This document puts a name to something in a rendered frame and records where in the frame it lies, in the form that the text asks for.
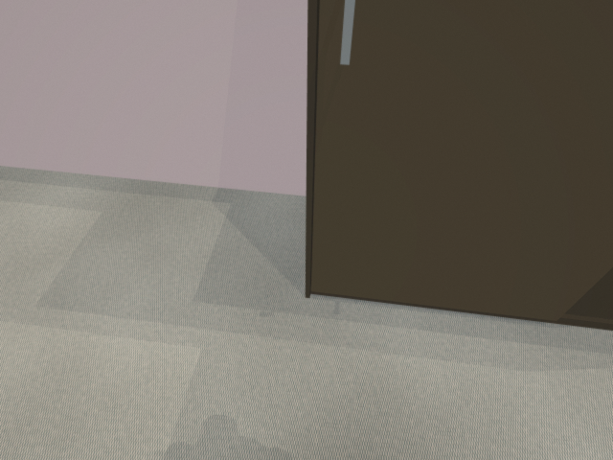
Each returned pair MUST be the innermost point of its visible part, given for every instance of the wardrobe door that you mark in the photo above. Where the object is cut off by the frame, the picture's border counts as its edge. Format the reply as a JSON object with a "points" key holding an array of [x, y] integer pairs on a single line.
{"points": [[464, 158], [598, 300]]}

